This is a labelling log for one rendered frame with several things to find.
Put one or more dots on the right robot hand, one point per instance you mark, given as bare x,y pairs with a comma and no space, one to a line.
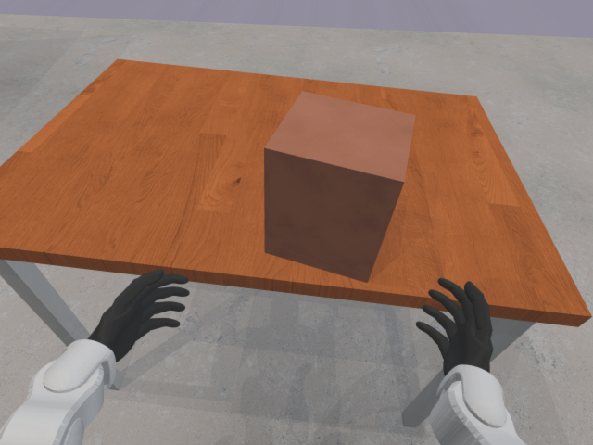
469,337

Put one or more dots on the robot right forearm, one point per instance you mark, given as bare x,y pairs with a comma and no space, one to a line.
470,410

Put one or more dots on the table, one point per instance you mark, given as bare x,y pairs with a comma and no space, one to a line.
161,167

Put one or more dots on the robot left forearm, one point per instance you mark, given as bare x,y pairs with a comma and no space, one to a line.
64,397

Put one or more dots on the left robot hand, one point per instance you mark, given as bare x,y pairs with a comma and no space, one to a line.
127,319

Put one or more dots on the carton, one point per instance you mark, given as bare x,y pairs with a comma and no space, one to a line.
333,172

